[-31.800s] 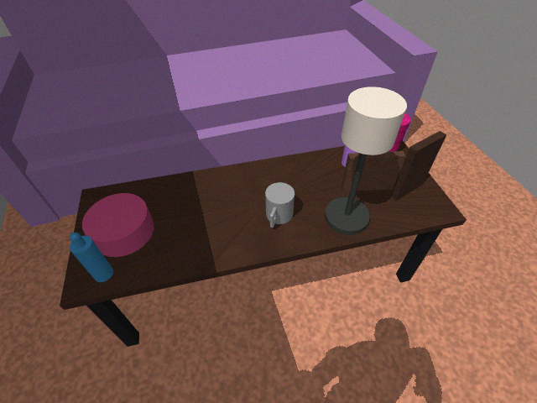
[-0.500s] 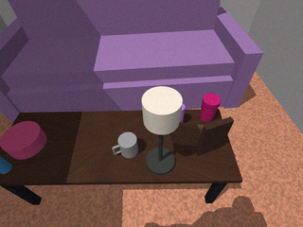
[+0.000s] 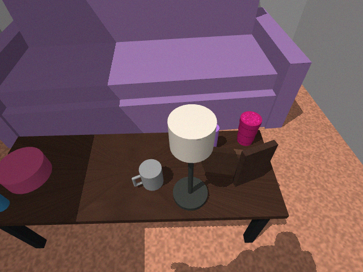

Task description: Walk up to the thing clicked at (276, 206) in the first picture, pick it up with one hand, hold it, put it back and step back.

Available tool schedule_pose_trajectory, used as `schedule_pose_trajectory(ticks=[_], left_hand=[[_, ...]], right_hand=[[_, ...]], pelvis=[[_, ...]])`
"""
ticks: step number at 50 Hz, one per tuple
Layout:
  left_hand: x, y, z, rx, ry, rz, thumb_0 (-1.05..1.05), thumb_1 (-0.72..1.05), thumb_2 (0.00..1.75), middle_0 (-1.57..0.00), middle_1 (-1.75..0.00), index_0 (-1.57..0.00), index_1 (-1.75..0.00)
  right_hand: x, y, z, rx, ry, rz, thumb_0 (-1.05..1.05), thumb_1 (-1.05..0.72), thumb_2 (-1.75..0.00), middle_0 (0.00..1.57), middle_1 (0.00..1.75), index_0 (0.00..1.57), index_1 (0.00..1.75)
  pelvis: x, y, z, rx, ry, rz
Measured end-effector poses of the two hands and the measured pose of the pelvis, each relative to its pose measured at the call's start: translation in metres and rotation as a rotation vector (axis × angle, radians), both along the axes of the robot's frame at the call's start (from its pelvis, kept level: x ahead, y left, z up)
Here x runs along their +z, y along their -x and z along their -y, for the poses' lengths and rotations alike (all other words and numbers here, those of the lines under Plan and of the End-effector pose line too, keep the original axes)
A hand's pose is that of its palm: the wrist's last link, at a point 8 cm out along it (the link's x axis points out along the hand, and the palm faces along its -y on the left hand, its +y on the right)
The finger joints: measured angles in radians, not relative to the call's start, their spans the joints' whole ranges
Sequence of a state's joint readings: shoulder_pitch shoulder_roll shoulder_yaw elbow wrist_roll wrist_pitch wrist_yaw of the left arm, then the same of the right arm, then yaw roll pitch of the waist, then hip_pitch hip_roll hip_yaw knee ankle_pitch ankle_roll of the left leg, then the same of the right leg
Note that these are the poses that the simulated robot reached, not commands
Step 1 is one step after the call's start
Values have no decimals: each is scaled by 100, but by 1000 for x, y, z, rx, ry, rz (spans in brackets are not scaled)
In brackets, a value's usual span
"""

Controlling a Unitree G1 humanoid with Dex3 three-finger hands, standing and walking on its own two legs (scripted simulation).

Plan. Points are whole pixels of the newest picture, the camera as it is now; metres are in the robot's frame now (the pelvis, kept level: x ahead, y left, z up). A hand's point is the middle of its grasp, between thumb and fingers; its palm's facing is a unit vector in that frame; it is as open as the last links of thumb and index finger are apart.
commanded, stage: stand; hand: left
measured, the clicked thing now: (147, 176) +0.51 +0.16 -0.30
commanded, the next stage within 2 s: step back in 0.60 s
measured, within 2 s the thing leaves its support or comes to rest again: neither
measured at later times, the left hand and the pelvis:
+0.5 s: hand out of the picture +0.07 +0.25 -0.16, palm faces -0.03 -0.94 -0.35, open 7.4 cm; pelvis +0.01 +0.00 +0.00, yaw +0 degrees
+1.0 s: hand out of the picture +0.08 +0.28 -0.18, palm faces -0.06 -0.91 -0.40, open 7.4 cm; pelvis -0.06 +0.02 -0.03, yaw +0 degrees
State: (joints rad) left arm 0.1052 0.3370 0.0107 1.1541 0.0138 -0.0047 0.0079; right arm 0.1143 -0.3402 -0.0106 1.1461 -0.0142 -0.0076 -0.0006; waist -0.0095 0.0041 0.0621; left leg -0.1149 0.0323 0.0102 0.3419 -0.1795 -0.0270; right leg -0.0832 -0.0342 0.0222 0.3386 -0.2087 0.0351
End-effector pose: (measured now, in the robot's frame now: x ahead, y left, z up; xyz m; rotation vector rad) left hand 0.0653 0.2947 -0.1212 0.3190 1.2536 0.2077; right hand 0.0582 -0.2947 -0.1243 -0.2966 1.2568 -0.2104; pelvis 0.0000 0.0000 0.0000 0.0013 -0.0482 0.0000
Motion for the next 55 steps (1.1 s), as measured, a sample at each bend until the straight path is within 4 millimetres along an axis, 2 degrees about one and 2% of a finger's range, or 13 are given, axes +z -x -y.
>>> schedule_pose_trajectory(ticks=[13,30,33,41,44,48,52,55], left_hand=[[0,3,-1,2,-2,-19,0,91,90,-20,-30,-20,-30],[0,-6,2,-8,0,-6,0,91,90,-20,-30,-20,-30],[-1,-9,-1,4,-4,8,0,90,90,-20,-30,-20,-30],[-6,-10,-11,-27,-53,47,0,91,90,-20,-30,-20,-30],[-9,-6,-14,-42,-58,65,0,91,90,-20,-30,-20,-30],[-13,-3,-23,-76,-56,83,0,90,90,-20,-30,-20,-30],[-26,-8,-37,-82,-45,130,0,90,90,-21,-30,-20,-30],[-27,-5,-39,-80,-46,145,0,91,90,-20,-30,-20,-30]], right_hand=[[-1,2,1,-4,-4,-16,0,-91,-90,20,30,20,30],[0,-9,3,0,-2,1,0,-91,-90,20,30,20,30],[-1,-11,6,-11,-2,5,0,-91,-90,20,30,20,30],[-8,-7,23,-11,27,32,0,-91,-90,20,30,20,30],[-12,0,27,-7,42,42,0,-91,-90,20,30,20,30],[-10,19,20,-13,58,43,0,-91,-90,20,30,20,30],[-12,54,8,-1,96,16,0,-91,-90,20,30,20,30],[-8,86,-3,-8,92,-41,0,-91,-90,20,30,20,30]], pelvis=[[0,-3,0,-2,-1,-8],[0,-7,2,-2,0,-13],[-2,-1,3,-2,1,-22],[-17,28,7,-1,-1,-28],[-23,40,4,4,2,-20],[-27,54,-10,-3,-12,-23],[-38,67,-24,4,-1,-37],[-33,78,-25,-4,4,-22]])
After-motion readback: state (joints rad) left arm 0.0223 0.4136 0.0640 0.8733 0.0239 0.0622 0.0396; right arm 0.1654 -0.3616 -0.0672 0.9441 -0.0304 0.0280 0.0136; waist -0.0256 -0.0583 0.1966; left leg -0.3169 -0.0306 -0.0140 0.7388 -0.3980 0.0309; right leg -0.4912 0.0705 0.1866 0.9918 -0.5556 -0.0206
